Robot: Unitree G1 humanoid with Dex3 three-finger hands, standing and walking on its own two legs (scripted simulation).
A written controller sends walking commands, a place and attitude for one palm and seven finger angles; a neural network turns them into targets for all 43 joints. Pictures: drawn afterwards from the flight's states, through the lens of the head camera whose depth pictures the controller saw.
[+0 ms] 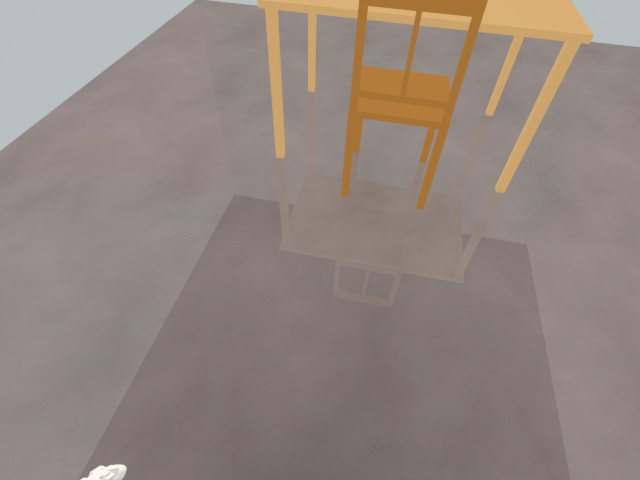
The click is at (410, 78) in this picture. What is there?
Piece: chair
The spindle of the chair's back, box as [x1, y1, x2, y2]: [400, 11, 421, 95]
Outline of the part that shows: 420,11 416,11 400,95 404,95 421,14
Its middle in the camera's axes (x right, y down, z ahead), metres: +0.30 -0.62 +1.31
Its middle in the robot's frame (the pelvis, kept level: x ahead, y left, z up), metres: +1.41 -0.23 -0.09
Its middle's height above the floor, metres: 0.68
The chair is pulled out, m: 0.00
